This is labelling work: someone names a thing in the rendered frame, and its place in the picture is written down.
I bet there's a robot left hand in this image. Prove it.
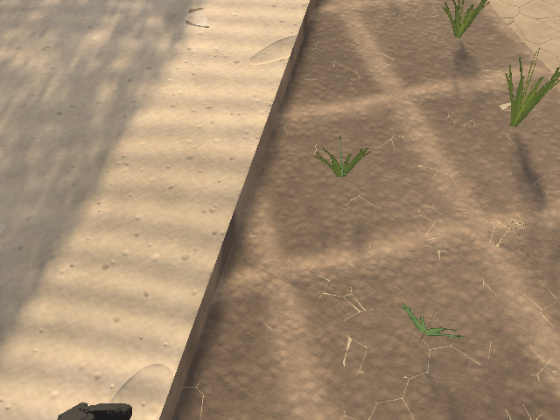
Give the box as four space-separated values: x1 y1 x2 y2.
57 402 132 420

